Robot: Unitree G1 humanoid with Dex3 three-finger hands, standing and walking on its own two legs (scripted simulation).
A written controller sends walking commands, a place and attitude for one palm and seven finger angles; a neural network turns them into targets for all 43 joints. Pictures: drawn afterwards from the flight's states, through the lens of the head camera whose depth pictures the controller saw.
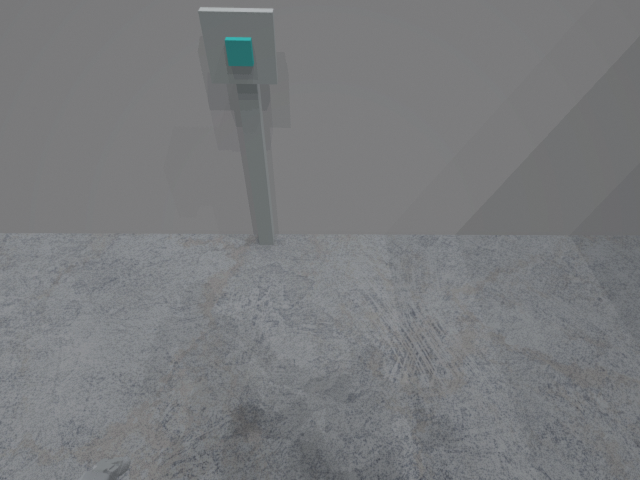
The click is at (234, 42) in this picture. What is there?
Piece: button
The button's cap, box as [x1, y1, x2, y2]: [225, 37, 253, 65]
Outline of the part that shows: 226,37 225,44 228,64 252,65 253,58 250,37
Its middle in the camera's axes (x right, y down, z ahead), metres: -0.22 -0.50 +1.03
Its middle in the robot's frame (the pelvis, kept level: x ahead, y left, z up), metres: +1.10 +0.27 +0.05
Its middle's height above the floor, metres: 0.82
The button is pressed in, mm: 0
